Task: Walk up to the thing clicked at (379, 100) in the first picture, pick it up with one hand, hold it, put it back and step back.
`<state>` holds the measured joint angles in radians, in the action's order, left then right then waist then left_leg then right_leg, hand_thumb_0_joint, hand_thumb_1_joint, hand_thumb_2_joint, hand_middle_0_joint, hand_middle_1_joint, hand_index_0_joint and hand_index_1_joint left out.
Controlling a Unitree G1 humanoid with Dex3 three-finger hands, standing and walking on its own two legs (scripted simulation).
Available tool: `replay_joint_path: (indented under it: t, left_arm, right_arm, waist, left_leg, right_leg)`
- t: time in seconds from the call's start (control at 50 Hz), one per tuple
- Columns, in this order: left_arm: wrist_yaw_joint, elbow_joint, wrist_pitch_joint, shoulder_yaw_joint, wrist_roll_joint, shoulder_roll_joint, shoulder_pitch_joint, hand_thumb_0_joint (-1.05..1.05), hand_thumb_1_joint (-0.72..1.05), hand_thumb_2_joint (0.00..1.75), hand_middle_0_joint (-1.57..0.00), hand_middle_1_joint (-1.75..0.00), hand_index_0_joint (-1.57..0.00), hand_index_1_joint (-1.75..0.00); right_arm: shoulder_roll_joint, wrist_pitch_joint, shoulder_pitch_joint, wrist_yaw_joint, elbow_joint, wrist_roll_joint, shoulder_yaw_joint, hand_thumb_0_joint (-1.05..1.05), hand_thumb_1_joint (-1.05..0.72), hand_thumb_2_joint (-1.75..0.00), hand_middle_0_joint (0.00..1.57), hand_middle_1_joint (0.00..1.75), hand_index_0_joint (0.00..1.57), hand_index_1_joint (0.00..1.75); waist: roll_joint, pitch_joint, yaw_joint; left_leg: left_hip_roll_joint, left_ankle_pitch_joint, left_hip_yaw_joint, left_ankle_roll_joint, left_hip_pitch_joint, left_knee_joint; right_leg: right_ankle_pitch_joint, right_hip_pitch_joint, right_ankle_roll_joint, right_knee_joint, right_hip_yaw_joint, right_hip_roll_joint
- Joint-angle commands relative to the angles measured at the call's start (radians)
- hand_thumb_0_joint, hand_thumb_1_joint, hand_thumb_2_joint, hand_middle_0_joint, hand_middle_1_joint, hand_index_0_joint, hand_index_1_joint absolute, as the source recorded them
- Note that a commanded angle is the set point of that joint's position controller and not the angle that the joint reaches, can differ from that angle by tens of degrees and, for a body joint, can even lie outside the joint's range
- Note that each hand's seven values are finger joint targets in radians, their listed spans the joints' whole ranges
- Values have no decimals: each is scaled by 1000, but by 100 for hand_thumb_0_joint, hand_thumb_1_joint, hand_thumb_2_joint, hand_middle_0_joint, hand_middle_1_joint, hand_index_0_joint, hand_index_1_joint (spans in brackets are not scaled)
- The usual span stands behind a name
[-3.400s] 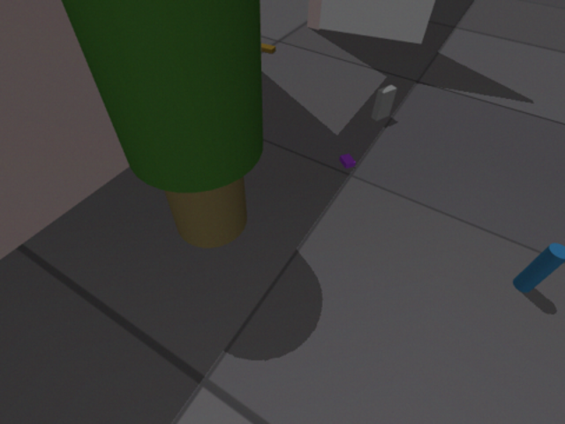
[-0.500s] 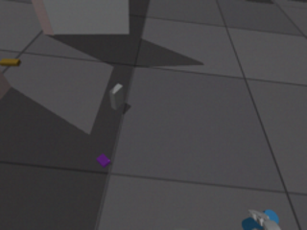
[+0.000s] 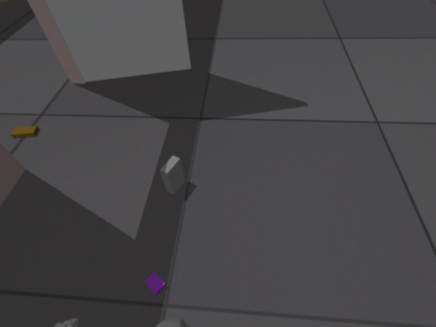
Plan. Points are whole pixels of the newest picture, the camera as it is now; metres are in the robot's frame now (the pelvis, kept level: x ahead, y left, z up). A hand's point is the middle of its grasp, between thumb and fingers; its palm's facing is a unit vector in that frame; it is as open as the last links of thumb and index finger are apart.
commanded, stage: walk up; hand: left
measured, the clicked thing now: (173, 175) +0.95 +0.24 -0.67
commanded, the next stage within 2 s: none
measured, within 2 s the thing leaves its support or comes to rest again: neither
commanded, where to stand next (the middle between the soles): +0.61 +0.04 m, yaw +0 degrees
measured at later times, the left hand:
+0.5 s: hand (81, 281) +0.26 +0.32 -0.15, palm faces -0.07 -0.94 -0.34, open 7.4 cm
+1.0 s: hand (104, 215) +0.42 +0.29 -0.13, palm faces -0.01 -0.92 -0.39, open 7.4 cm
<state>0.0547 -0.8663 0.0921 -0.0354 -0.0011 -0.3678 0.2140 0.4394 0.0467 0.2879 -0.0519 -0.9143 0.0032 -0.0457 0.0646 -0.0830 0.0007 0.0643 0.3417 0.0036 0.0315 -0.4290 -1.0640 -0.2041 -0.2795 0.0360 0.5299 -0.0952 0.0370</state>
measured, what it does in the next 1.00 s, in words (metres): walks ahead: left foot, then right foot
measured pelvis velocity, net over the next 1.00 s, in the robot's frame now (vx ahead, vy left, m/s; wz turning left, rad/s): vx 0.37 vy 0.01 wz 0.02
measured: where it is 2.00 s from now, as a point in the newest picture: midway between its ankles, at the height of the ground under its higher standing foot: (214, 243)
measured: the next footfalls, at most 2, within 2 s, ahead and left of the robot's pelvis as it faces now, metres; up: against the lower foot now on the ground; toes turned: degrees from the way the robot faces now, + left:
left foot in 0.24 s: +0.25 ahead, +0.16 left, +0.00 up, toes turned +7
right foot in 0.66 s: +0.42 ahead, -0.11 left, +0.00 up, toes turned -5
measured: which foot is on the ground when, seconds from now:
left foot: up 0.00-0.22, down 0.24-0.68, up 0.70-1.00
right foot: down 0.00-0.28, up 0.30-0.64, down 0.66-1.00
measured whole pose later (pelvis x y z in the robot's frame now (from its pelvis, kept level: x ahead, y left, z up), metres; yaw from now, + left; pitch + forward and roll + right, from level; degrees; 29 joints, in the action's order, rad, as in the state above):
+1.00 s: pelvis +0.37 +0.01 +0.00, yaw +1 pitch -2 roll -1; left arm 0.05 -0.86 0.08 -0.04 -0.01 -0.41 0.32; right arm 0.43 0.03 0.26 -0.08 -0.90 -0.02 -0.06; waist 0.04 -0.08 -0.03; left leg 0.10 0.25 0.03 0.00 -0.47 -0.72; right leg -0.28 -0.20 0.02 0.52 -0.10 0.04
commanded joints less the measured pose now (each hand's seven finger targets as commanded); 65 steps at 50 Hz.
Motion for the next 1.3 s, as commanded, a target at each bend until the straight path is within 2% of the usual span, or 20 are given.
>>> replay_joint_path:
  t: [0.0,0.12,0.2,0.22,0.24,0.26,0.36,0.52,0.62,0.64,0.66,0.68,0.8,0.94,1.04,1.06,1.08,1.1,1.18,1.28]
  left_arm:
    - [-22,62,23,-95,-3,-304,42,0,90,90,-20,-30,-20,-30]
    - [-9,73,18,-98,-8,-325,49,0,90,90,-20,-30,-20,-30]
    - [-10,72,5,-79,-15,-309,30,0,90,90,-20,-30,-20,-30]
    - [-12,73,5,-61,-19,-262,50,0,90,90,-20,-30,-20,-30]
    - [-10,83,4,-37,-1,-174,107,0,90,90,-20,-30,-20,-30]
    - [-29,58,-6,-59,2,-254,106,0,90,90,-20,-30,-20,-30]
    - [-20,-13,-19,-57,8,-275,139,0,90,90,-20,-30,-20,-30]
    - [15,26,-22,-67,-11,-233,2,0,90,90,-20,-30,-20,-30]
    - [-1,-18,-2,-90,-13,-260,124,0,90,90,-20,-30,-20,-30]
    - [-12,-34,8,-110,-18,-308,209,0,90,90,-20,-30,-20,-30]
    - [-27,-14,18,-127,-17,-398,246,0,90,90,-20,-30,-20,-30]
    - [-26,-6,12,-122,-5,-418,231,0,90,90,-20,-30,-20,-30]
    - [-33,50,14,-90,3,-307,86,0,90,90,-20,-30,-20,-30]
    - [-23,81,12,-92,-8,-330,88,0,90,90,-20,-30,-20,-30]
    - [-23,90,-3,-63,-16,-279,63,0,90,90,-20,-30,-20,-30]
    - [-22,97,-4,-42,-13,-222,74,0,90,90,-20,-30,-20,-30]
    - [-25,100,-8,-37,2,-189,98,0,90,90,-20,-30,-20,-30]
    - [-44,74,-14,-58,-11,-287,68,0,90,90,-20,-30,-20,-30]
    - [-33,6,-17,-60,1,-284,141,0,90,90,-20,-30,-20,-30]
    - [-18,18,-25,-57,-8,-229,94,0,90,90,-20,-30,-20,-30]
  right_arm:
    - [172,20,41,-13,58,-18,-66,0,-90,-90,20,30,20,30]
    - [156,36,-70,-29,85,-25,-73,0,-90,-90,20,30,20,30]
    - [190,46,30,-17,50,-28,-91,0,-90,-90,20,30,20,30]
    - [229,55,146,-3,18,-27,-105,0,-90,-90,20,30,20,30]
    - [332,63,204,11,26,-38,-130,0,-90,-90,20,30,20,30]
    - [361,63,180,12,58,-14,-132,0,-90,-90,20,30,20,30]
    - [243,62,26,27,90,0,-82,0,-90,-90,20,30,20,30]
    - [258,59,23,16,119,-11,-88,0,-90,-90,20,30,20,30]
    - [213,43,-7,18,146,-7,-67,0,-90,-90,20,30,20,30]
    - [158,43,23,17,150,-7,-48,0,-90,-90,20,30,20,30]
    - [89,40,56,16,169,-5,-23,0,-90,-90,20,30,20,30]
    - [196,28,13,29,147,-11,-52,0,-90,-90,20,30,20,30]
    - [187,15,89,8,60,-11,-61,0,-90,-90,20,30,20,30]
    - [162,18,-41,-18,95,-26,-73,0,-90,-90,20,30,20,30]
    - [195,39,104,-4,43,-29,-99,0,-90,-90,20,30,20,30]
    - [256,47,193,9,30,-34,-116,0,-90,-90,20,30,20,30]
    - [341,54,200,15,66,-35,-129,0,-90,-90,20,30,20,30]
    - [352,48,165,14,78,-7,-132,0,-90,-90,20,30,20,30]
    - [252,52,44,28,106,-8,-87,0,-90,-90,20,30,20,30]
    - [250,44,20,30,121,-15,-78,0,-90,-90,20,30,20,30]
  waist:
    - [-217,40,-23]
    - [-184,38,-41]
    - [-97,53,41]
    - [40,126,99]
    - [305,164,102]
    - [190,143,102]
    - [74,39,7]
    - [75,10,30]
    - [-49,89,-62]
    - [-229,140,-104]
    - [-415,146,-103]
    - [-296,121,-113]
    - [-223,61,-17]
    - [-209,21,-39]
    - [-44,84,68]
    - [147,114,114]
    - [252,97,107]
    - [127,43,96]
    - [83,16,7]
    - [110,20,16]
  left_leg:
    - [53,-63,-10,-33,-121,201]
    - [40,-195,44,-31,40,452]
    - [-11,-117,85,-3,297,502]
    - [8,-9,17,30,446,587]
    - [259,163,-415,117,575,741]
    - [390,218,-684,229,548,848]
    - [232,-168,-179,169,276,787]
    - [200,-105,-68,186,220,797]
    - [146,-173,1,116,83,507]
    - [56,-154,83,79,-2,237]
    - [-71,170,92,20,-206,-5]
    - [-55,212,1,18,-254,-91]
    - [34,4,-28,-8,-119,85]
    - [29,-115,35,-34,-3,380]
    - [-34,-56,68,0,399,509]
    - [90,173,-147,54,489,653]
    - [337,318,-626,173,536,854]
    - [403,295,-689,257,415,846]
    - [233,-106,-243,186,258,770]
    - [210,-240,-122,209,202,738]
  right_leg:
    - [-107,87,194,-306,206,225]
    - [-231,7,172,-273,174,229]
    - [-193,-116,126,-85,116,188]
    - [-14,-147,93,183,51,125]
    - [-161,-367,13,522,-24,-5]
    - [-344,-449,14,627,72,-50]
    - [-145,-301,-8,523,150,74]
    - [12,-182,-28,165,56,72]
    - [15,199,3,19,31,-2]
    - [-128,321,35,-95,151,67]
    - [-294,400,114,-246,589,324]
    - [-320,345,230,-289,758,406]
    - [12,125,182,-235,281,231]
    - [-252,-6,182,-265,220,229]
    - [-250,-216,106,29,114,155]
    - [-169,-309,60,346,32,72]
    - [-309,-520,11,554,17,-75]
    - [-352,-489,16,623,149,6]
    - [-179,-321,-7,505,148,78]
    - [-95,-205,-33,275,72,64]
